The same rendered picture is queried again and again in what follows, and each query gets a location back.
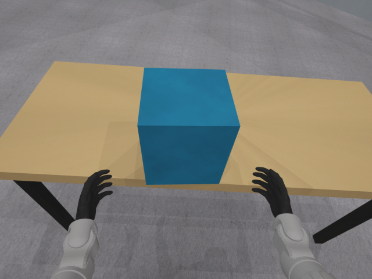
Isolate carton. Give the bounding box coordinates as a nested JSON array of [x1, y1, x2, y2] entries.
[[137, 67, 240, 185]]

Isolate left robot forearm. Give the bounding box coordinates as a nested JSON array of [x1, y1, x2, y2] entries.
[[51, 219, 99, 279]]

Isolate table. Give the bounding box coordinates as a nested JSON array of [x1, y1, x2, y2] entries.
[[0, 61, 372, 244]]

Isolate robot right hand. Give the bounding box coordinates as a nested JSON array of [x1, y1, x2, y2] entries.
[[252, 167, 293, 218]]

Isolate right robot forearm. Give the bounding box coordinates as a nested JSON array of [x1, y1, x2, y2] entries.
[[273, 213, 336, 279]]

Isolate robot left hand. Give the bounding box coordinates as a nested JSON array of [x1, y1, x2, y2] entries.
[[76, 170, 113, 220]]

